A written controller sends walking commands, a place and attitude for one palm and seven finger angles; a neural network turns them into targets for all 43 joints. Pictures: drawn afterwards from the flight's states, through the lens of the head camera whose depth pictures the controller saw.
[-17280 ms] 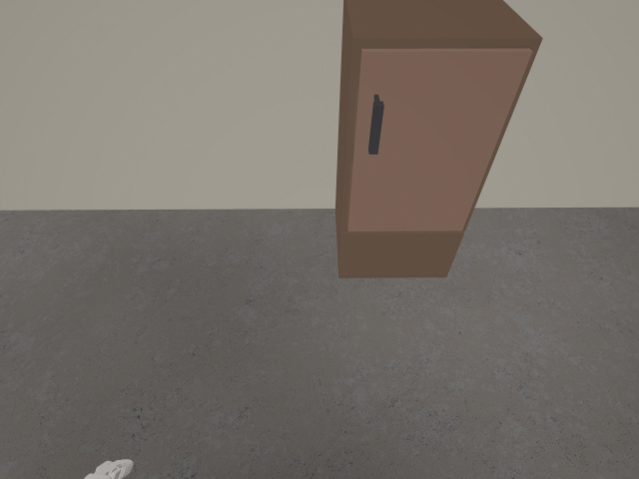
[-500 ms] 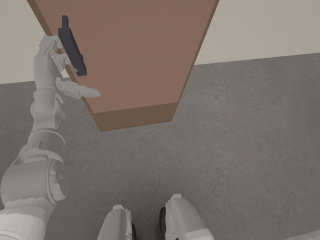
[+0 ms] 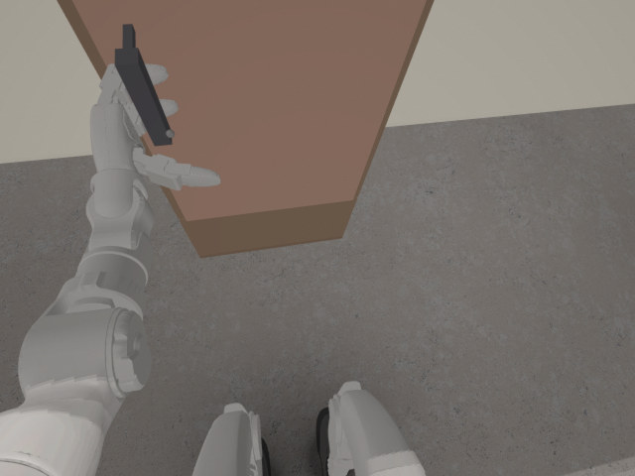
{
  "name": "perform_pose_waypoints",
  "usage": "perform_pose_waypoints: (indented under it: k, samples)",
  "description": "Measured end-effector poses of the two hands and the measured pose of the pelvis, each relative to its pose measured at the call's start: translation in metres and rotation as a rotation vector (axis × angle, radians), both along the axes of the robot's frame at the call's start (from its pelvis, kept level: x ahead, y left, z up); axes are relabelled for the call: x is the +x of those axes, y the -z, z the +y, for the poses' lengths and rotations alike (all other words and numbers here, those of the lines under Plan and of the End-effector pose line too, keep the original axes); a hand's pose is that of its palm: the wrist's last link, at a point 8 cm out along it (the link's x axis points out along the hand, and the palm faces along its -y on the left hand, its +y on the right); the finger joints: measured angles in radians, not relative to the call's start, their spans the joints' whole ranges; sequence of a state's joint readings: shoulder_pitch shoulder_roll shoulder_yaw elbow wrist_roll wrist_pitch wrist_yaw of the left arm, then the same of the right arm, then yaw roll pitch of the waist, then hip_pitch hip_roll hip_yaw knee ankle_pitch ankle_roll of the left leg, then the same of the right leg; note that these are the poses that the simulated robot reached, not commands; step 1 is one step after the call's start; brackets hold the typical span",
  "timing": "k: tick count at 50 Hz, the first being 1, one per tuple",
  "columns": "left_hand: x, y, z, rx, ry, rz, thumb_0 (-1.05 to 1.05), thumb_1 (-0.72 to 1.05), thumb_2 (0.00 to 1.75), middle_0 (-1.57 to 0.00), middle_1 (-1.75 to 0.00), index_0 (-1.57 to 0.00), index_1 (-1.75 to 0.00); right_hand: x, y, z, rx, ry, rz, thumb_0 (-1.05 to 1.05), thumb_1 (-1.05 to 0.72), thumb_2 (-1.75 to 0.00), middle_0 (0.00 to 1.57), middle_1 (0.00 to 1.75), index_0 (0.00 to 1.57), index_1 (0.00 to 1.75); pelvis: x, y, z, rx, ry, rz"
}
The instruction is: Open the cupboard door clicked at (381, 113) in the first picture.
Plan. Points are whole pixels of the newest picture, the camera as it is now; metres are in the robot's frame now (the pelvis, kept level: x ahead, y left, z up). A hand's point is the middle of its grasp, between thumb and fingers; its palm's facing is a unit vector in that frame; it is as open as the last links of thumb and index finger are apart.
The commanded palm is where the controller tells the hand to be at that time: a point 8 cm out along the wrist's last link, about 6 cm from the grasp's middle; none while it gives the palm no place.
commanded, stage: slide the fingers in behind the handle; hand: left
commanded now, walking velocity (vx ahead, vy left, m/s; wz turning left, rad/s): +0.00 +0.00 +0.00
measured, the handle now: (146, 89) +0.58 +0.16 +0.05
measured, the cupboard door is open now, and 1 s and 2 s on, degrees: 0 1 31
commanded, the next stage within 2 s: close the thumb around the handle in 0.36 s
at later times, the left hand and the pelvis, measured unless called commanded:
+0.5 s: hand (171, 132) +0.53 +0.14 +0.04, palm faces +0.09 -1.00 -0.02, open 14.1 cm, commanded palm +0.50 +0.17 +0.04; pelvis +0.00 +0.00 +0.00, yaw +0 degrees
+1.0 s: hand (171, 133) +0.53 +0.14 +0.04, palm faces +0.11 -0.99 -0.02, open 7.1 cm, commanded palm +0.49 +0.17 +0.04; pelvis +0.01 +0.00 +0.00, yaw +0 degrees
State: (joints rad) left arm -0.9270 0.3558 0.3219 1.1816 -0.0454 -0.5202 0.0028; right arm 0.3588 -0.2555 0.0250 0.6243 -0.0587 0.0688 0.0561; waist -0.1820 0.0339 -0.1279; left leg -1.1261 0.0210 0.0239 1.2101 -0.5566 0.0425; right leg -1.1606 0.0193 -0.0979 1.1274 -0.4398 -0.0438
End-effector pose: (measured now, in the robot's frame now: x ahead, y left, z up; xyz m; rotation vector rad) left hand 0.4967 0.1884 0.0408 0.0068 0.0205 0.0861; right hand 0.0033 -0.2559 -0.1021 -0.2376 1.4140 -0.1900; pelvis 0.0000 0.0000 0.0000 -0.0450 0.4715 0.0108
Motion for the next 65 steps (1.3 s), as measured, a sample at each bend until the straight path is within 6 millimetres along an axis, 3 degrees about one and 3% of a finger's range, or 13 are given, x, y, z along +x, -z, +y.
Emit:
perform_pose_waypoints:
  k: [28, 36, 54, 65]
  samples:
    - [0.005, 0.003, -0.001, 0.009, -0.005, -0.004, -0.01, -0.47, 0.31, -0.3, -1.21, -0.29, -1.2, 0.001, 0.001, 0.001, -0.001, 0.004, 0.006, 0.01, -0.9, -0.89, 0.2, 0.3, 0.21, 0.3, 0.003, 0.001, 0.001, 0.0, 0.003, 0.009]
    - [0.003, 0.002, -0.002, 0.008, -0.018, 0.004, -0.01, -0.2, 0.42, -0.3, -1.24, -0.29, -1.23, 0.002, 0.001, 0.002, 0.01, 0.006, 0.011, 0.01, -0.9, -0.89, 0.2, 0.3, 0.2, 0.3, 0.005, -0.001, 0.001, 0.0, 0.003, 0.007]
    - [0.002, 0.002, -0.001, 0.014, -0.021, 0.003, 0.01, 0.71, 0.81, -0.36, -1.33, -0.34, -1.32, 0.008, 0.0, 0.0, 0.014, 0.003, 0.012, 0.01, -0.9, -0.89, 0.2, 0.3, 0.21, 0.3, 0.01, -0.003, -0.001, 0.003, 0.001, 0.004]
    - [-0.001, 0.002, -0.002, 0.009, -0.019, 0.004, 0.01, 0.72, 0.79, -0.34, -1.35, -0.33, -1.34, 0.013, -0.002, -0.002, 0.01, 0.004, -0.003, 0.01, -0.9, -0.89, 0.2, 0.3, 0.2, 0.3, 0.011, -0.005, -0.002, 0.004, 0.003, -0.002]
